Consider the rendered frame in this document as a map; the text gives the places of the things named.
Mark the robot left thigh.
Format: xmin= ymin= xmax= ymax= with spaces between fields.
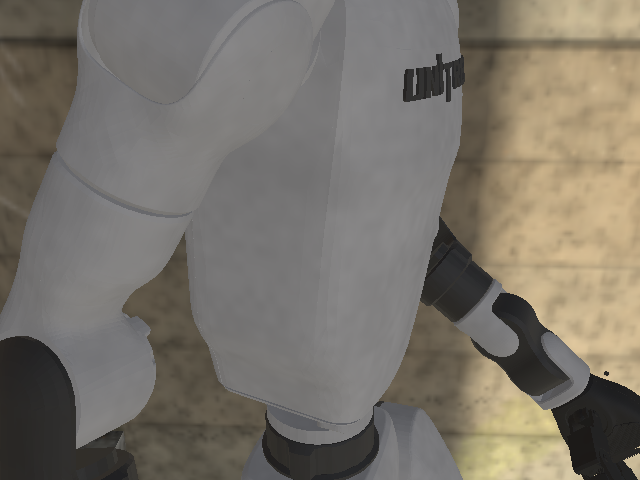
xmin=374 ymin=401 xmax=463 ymax=480

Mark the robot left forearm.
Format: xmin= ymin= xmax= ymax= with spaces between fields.
xmin=420 ymin=216 xmax=590 ymax=410

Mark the robot right forearm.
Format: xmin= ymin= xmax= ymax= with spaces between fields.
xmin=0 ymin=336 xmax=139 ymax=480

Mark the left robot hand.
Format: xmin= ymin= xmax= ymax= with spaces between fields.
xmin=551 ymin=371 xmax=640 ymax=480

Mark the robot torso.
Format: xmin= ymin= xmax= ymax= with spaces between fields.
xmin=185 ymin=0 xmax=465 ymax=480

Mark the right robot upper arm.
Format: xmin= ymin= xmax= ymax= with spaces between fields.
xmin=0 ymin=0 xmax=335 ymax=449

